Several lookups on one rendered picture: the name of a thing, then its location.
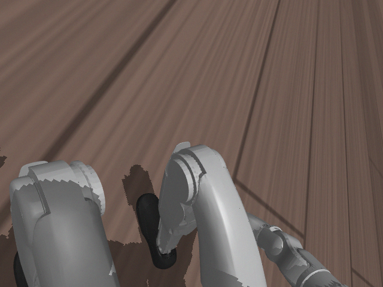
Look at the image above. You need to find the left robot foot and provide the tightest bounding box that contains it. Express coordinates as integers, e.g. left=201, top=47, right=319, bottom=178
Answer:
left=14, top=251, right=28, bottom=287

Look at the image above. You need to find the right robot foot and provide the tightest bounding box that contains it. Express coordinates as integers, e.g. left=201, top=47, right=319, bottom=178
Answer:
left=136, top=193, right=177, bottom=269

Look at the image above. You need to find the right robot hand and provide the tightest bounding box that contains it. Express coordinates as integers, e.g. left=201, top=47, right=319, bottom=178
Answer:
left=246, top=212, right=270, bottom=243

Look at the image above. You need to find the right robot arm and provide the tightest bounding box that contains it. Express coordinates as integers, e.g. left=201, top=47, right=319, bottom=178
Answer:
left=257, top=225, right=348, bottom=287

